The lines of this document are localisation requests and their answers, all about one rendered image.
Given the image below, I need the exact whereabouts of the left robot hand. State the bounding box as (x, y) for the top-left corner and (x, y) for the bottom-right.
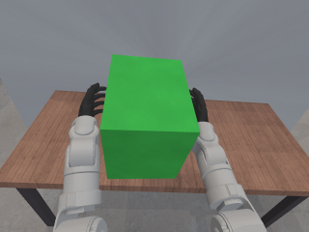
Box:
(78, 83), (107, 117)

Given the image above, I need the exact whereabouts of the right robot forearm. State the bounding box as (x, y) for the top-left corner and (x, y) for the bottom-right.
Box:
(191, 121), (267, 232)

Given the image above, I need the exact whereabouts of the carton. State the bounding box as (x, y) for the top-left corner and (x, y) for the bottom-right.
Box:
(99, 54), (200, 179)

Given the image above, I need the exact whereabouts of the right robot upper arm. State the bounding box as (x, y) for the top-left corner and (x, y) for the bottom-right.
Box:
(211, 209), (266, 232)

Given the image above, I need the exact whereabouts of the left robot upper arm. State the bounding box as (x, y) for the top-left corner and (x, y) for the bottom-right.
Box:
(55, 216), (108, 232)

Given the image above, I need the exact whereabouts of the left robot forearm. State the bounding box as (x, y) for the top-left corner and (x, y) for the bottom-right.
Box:
(52, 115), (102, 232)

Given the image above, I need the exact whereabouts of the right robot hand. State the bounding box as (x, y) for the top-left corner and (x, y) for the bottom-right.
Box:
(189, 87), (209, 122)

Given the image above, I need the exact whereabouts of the table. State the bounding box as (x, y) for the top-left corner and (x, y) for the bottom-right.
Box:
(0, 90), (309, 228)

